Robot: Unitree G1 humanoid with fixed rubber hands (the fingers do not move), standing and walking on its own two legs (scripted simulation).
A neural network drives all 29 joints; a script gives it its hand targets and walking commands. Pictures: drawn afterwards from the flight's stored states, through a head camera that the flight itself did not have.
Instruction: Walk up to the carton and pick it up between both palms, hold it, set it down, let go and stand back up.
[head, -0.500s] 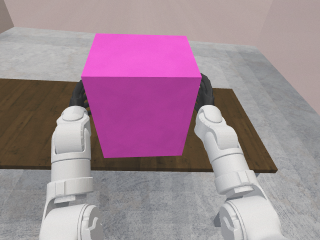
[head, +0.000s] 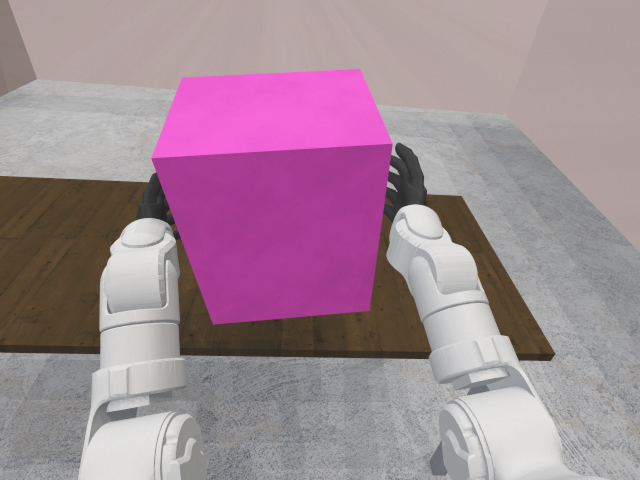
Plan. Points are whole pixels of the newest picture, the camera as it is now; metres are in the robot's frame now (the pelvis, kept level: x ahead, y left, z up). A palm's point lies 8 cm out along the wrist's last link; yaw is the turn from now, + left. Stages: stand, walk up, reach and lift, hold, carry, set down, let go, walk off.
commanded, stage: hold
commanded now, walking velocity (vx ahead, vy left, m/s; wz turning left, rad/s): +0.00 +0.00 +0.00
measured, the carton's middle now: (282, 203) +0.41 +0.02 +0.21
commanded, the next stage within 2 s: none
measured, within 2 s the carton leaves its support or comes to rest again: neither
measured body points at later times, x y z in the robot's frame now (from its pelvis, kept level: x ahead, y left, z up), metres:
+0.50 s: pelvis +0.00 +0.00 +0.00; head -0.05 +0.02 +0.45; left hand +0.39 +0.17 +0.21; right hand +0.39 -0.13 +0.24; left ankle +0.02 +0.14 -0.75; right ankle +0.04 -0.10 -0.75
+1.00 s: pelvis -0.01 +0.00 +0.00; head -0.06 +0.02 +0.45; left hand +0.36 +0.17 +0.21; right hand +0.37 -0.13 +0.23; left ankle +0.02 +0.14 -0.75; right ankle +0.04 -0.10 -0.75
